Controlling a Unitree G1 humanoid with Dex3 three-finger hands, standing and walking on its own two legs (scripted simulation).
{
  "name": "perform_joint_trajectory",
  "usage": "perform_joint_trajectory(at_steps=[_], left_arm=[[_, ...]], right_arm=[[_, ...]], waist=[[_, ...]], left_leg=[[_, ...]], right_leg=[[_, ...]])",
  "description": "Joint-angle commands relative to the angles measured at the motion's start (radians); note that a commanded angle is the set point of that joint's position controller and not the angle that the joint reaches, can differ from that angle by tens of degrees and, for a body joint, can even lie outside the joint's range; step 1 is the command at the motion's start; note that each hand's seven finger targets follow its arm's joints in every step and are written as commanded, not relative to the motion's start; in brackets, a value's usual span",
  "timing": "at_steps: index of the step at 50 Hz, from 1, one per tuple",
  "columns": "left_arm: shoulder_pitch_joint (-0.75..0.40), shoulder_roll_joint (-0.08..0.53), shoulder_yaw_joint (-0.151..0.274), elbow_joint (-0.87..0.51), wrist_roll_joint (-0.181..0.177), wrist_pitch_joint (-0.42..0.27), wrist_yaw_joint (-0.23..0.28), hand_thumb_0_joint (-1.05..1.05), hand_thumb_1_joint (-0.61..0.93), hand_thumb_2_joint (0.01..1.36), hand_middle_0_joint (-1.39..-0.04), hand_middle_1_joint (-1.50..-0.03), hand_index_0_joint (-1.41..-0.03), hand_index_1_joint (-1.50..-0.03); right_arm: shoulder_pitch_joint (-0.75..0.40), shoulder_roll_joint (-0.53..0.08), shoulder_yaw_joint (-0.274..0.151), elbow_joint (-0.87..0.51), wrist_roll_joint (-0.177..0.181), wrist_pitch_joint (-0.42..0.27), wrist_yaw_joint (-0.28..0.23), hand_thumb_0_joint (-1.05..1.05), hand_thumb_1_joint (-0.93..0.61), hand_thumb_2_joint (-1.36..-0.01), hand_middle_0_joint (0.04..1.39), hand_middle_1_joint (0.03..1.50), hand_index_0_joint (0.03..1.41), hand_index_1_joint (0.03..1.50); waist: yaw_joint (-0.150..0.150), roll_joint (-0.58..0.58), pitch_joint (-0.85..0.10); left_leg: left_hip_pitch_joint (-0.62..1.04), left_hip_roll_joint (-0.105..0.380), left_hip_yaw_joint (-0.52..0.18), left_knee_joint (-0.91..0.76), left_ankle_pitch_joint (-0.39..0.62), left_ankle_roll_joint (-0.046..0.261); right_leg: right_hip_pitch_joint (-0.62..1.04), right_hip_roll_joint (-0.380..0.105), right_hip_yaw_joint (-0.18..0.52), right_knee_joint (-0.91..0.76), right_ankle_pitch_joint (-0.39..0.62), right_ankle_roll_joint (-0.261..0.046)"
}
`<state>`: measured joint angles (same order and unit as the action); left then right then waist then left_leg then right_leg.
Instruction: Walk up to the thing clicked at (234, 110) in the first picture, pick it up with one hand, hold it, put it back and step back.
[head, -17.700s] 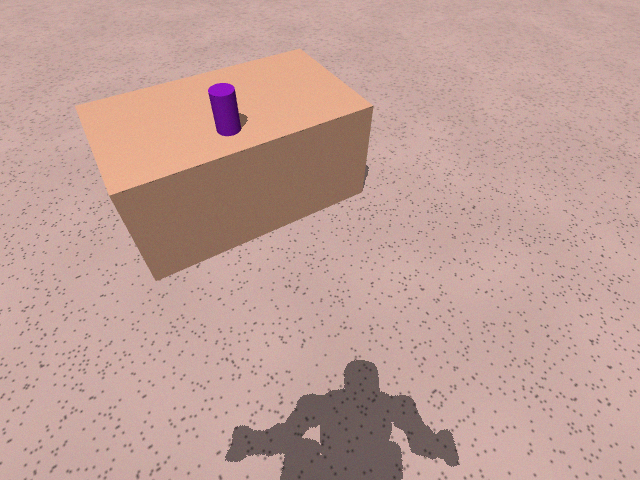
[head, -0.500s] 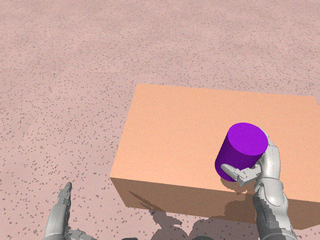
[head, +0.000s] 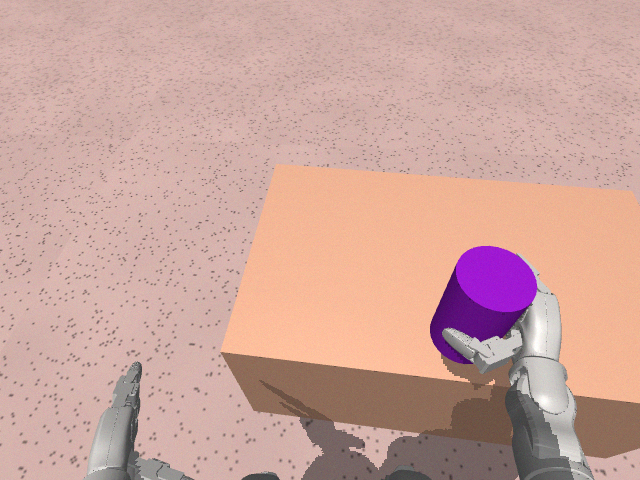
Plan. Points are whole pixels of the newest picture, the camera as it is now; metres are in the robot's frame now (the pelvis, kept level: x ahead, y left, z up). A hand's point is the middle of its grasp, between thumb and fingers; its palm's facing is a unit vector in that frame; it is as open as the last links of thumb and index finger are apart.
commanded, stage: hold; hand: right
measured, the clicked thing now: (476, 309) +0.33 -0.16 +0.03
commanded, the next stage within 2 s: crouch in 0.24 s
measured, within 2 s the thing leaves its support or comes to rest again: neither
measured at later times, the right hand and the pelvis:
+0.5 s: hand (475, 305) +0.33 -0.17 +0.02, palm faces +0.16 +0.99 +0.00, open 11.5 cm; pelvis +0.01 +0.00 +0.00, yaw +0 degrees
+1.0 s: hand (463, 297) +0.40 -0.19 -0.07, palm faces +0.17 +0.98 +0.00, open 11.5 cm; pelvis -0.01 +0.00 -0.05, yaw +1 degrees
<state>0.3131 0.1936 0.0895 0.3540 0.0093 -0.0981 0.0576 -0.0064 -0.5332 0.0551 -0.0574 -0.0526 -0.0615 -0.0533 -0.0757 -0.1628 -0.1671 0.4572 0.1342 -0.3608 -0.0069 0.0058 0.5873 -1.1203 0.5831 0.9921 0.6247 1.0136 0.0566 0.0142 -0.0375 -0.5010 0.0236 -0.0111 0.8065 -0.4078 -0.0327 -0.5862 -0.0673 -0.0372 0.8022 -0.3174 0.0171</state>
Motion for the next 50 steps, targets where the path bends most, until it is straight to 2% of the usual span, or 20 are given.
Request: perform_joint_trajectory(at_steps=[1,2,4,6,9,14,15,17,19,21,25,26,28,32,35,37,41,42,44,50], left_arm=[[-0.054,0.120,0.038,-0.185,-0.003,-0.054,0.008,0.000,-0.551,0.048,-0.048,-0.051,-0.049,-0.051],[-0.059,0.156,0.073,-0.196,-0.003,-0.055,0.013,0.000,-0.551,0.047,-0.050,-0.052,-0.051,-0.051],[-0.030,0.157,0.080,-0.154,-0.001,-0.052,0.017,0.000,-0.548,0.046,-0.049,-0.052,-0.050,-0.050],[-0.053,0.128,0.047,-0.182,-0.005,-0.058,0.009,0.000,-0.552,0.048,-0.049,-0.052,-0.050,-0.051],[-0.044,0.164,0.085,-0.167,-0.003,-0.050,0.014,0.000,-0.547,0.045,-0.049,-0.051,-0.050,-0.050],[-0.031,0.114,0.044,-0.165,-0.008,-0.048,0.004,0.000,-0.544,0.045,-0.047,-0.051,-0.049,-0.049],[-0.042,0.158,0.081,-0.180,-0.007,-0.047,0.008,0.000,-0.543,0.044,-0.048,-0.051,-0.051,-0.048],[-0.031,0.161,0.082,-0.189,-0.006,-0.047,0.010,0.000,-0.545,0.056,-0.048,-0.062,-0.057,-0.055],[-0.050,0.123,0.043,-0.200,-0.007,-0.048,0.008,0.000,-0.533,0.050,-0.041,-0.054,-0.047,-0.048],[-0.057,0.104,0.031,-0.153,-0.007,-0.045,0.005,0.000,-0.543,0.056,-0.042,-0.051,-0.044,-0.049],[-0.049,0.141,0.063,-0.190,0.000,-0.047,0.009,0.000,-0.536,0.049,-0.042,-0.053,-0.047,-0.048],[-0.031,0.163,0.092,-0.155,0.002,-0.044,0.013,0.000,-0.530,0.043,-0.042,-0.054,-0.049,-0.046],[-0.049,0.124,0.048,-0.187,0.003,-0.047,0.005,0.000,-0.531,0.043,-0.043,-0.055,-0.051,-0.047],[-0.064,0.176,0.094,-0.262,0.010,-0.053,0.006,0.000,-0.526,0.039,-0.044,-0.054,-0.052,-0.045],[-0.003,0.154,0.091,-0.230,0.017,-0.046,-0.003,0.000,-0.524,0.037,-0.045,-0.055,-0.054,-0.045],[-0.001,0.124,0.057,-0.256,0.023,-0.054,-0.015,0.000,-0.529,0.041,-0.045,-0.054,-0.053,-0.046],[0.017,0.172,0.091,-0.338,0.039,-0.051,-0.017,0.000,-0.529,0.042,-0.046,-0.055,-0.054,-0.047],[0.002,0.133,0.044,-0.368,0.041,-0.051,-0.025,0.000,-0.529,0.043,-0.047,-0.057,-0.055,-0.048],[0.033,0.162,0.084,-0.368,0.044,-0.045,-0.025,0.000,-0.529,0.044,-0.047,-0.057,-0.055,-0.049],[0.068,0.195,0.091,-0.489,0.060,-0.019,-0.042,0.000,-0.522,0.042,-0.047,-0.059,-0.057,-0.049]], right_arm=[[-0.358,-0.127,-0.050,-0.307,0.025,-0.125,0.012,0.000,-0.002,-1.340,1.217,1.450,1.285,1.450],[-0.408,-0.136,-0.046,-0.353,0.028,-0.130,0.012,0.000,0.006,-1.351,1.215,1.457,1.285,1.457],[-0.389,-0.121,-0.036,-0.299,0.029,-0.121,0.011,0.000,-0.013,-1.345,1.224,1.455,1.291,1.455],[-0.355,-0.109,-0.034,-0.281,0.029,-0.112,0.020,0.000,-0.026,-1.357,1.231,1.465,1.298,1.465],[-0.411,-0.128,-0.041,-0.301,0.028,-0.113,0.014,0.000,-0.016,-1.331,1.214,1.440,1.280,1.440],[-0.347,-0.123,-0.059,-0.268,0.031,-0.112,0.015,0.000,0.000,-1.324,1.208,1.434,1.273,1.434],[-0.407,-0.162,-0.079,-0.345,0.037,-0.124,0.011,0.000,0.006,-1.316,1.200,1.426,1.266,1.427],[-0.354,-0.150,-0.070,-0.322,0.030,-0.116,0.011,0.000,0.084,-1.345,1.175,1.442,1.251,1.442],[-0.400,-0.137,-0.051,-0.360,0.034,-0.125,0.015,0.000,-0.044,-1.300,1.226,1.420,1.284,1.421],[-0.343,-0.127,-0.059,-0.269,0.031,-0.120,0.013,0.000,-0.045,-1.292,1.222,1.412,1.279,1.412],[-0.411,-0.136,-0.069,-0.283,0.025,-0.141,0.009,0.000,-0.041,-1.324,1.244,1.446,1.305,1.446],[-0.403,-0.143,-0.078,-0.231,0.024,-0.140,0.011,0.000,-0.050,-1.328,1.251,1.452,1.311,1.452],[-0.403,-0.136,-0.084,-0.162,0.021,-0.151,0.022,0.000,-0.031,-1.320,1.238,1.443,1.300,1.443],[-0.496,-0.167,-0.118,-0.102,0.019,-0.186,0.028,0.000,-0.023,-1.296,1.220,1.418,1.280,1.419],[-0.524,-0.197,-0.148,-0.006,0.009,-0.217,0.032,0.000,-0.013,-1.279,1.202,1.398,1.261,1.399],[-0.588,-0.210,-0.154,-0.021,0.006,-0.245,0.038,0.000,-0.010,-1.266,1.190,1.384,1.249,1.384],[-0.705,-0.282,-0.191,-0.016,-0.006,-0.289,0.046,0.000,-0.016,-1.261,1.190,1.378,1.247,1.378],[-0.689,-0.257,-0.172,0.034,-0.013,-0.292,0.049,0.000,-0.034,-1.259,1.193,1.376,1.249,1.376],[-0.719,-0.272,-0.195,0.075,-0.013,-0.304,0.047,0.000,-0.044,-1.267,1.199,1.383,1.254,1.383],[-0.806,-0.332,-0.232,0.106,-0.032,-0.329,0.026,0.000,-0.085,-1.318,1.252,1.438,1.306,1.439]], waist=[[-0.006,-0.053,-0.315],[0.005,-0.063,-0.342],[0.013,-0.050,-0.308],[-0.003,-0.042,-0.315],[0.011,-0.031,-0.306],[-0.013,-0.021,-0.292],[-0.010,-0.043,-0.321],[-0.011,-0.045,-0.328],[-0.009,-0.027,-0.326],[-0.016,-0.046,-0.265],[0.015,-0.030,-0.343],[0.024,-0.026,-0.309],[0.022,-0.006,-0.307],[0.046,0.025,-0.363],[0.050,-0.019,-0.331],[0.050,-0.036,-0.369],[0.070,-0.077,-0.495],[0.060,-0.101,-0.487],[0.073,-0.123,-0.511],[0.092,-0.150,-0.584]], left_leg=[[-0.012,-0.043,0.037,-0.124,0.198,0.026],[-0.012,-0.044,0.036,-0.121,0.204,0.028],[-0.017,-0.042,0.039,-0.120,0.223,0.025],[-0.013,-0.043,0.042,-0.113,0.240,0.024],[-0.026,-0.041,0.038,-0.120,0.215,0.024],[-0.002,-0.037,0.034,-0.126,0.211,0.021],[0.009,-0.032,0.023,-0.131,0.216,0.023],[0.014,-0.034,0.027,-0.126,0.244,0.023],[0.021,-0.034,0.022,-0.128,0.250,0.020],[-0.003,-0.030,0.018,-0.125,0.230,0.021],[-0.029,-0.035,0.014,-0.106,0.233,0.021],[-0.059,-0.036,0.020,-0.098,0.227,0.020],[-0.068,-0.034,0.020,-0.083,0.237,0.017],[-0.097,-0.030,0.008,-0.048,0.240,0.014],[-0.172,-0.030,0.003,-0.009,0.196,0.018],[-0.201,-0.032,-0.004,0.020,0.182,0.020],[-0.224,-0.042,0.004,0.080,0.224,0.022],[-0.240,-0.043,0.006,0.096,0.213,0.024],[-0.285,-0.047,0.012,0.121,0.195,0.026],[-0.336,-0.062,0.031,0.177,0.199,0.033]], right_leg=[[0.279,0.036,0.015,-0.109,0.113,-0.015],[0.299,0.034,0.017,-0.110,0.116,-0.013],[0.288,0.036,0.015,-0.104,0.135,-0.014],[0.289,0.036,0.016,-0.103,0.160,-0.016],[0.281,0.036,0.014,-0.106,0.124,-0.017],[0.259,0.043,0.010,-0.106,0.123,-0.019],[0.272,0.045,0.005,-0.099,0.127,-0.018],[0.283,0.046,0.005,-0.096,0.154,-0.018],[0.277,0.046,0.003,-0.090,0.156,-0.021],[0.231,0.048,0.001,-0.090,0.137,-0.020],[0.266,0.038,0.010,-0.069,0.136,-0.021],[0.245,0.038,0.010,-0.064,0.127,-0.022],[0.219,0.039,0.013,-0.045,0.136,-0.027],[0.186,0.038,0.017,0.005,0.132,-0.031],[0.129,0.038,0.018,0.038,0.092,-0.027],[0.103,0.036,0.022,0.068,0.081,-0.027],[0.105,0.036,0.028,0.130,0.130,-0.025],[0.088,0.038,0.028,0.134,0.125,-0.023],[0.081,0.034,0.035,0.157,0.121,-0.020],[0.063,0.025,0.050,0.215,0.171,-0.016]])
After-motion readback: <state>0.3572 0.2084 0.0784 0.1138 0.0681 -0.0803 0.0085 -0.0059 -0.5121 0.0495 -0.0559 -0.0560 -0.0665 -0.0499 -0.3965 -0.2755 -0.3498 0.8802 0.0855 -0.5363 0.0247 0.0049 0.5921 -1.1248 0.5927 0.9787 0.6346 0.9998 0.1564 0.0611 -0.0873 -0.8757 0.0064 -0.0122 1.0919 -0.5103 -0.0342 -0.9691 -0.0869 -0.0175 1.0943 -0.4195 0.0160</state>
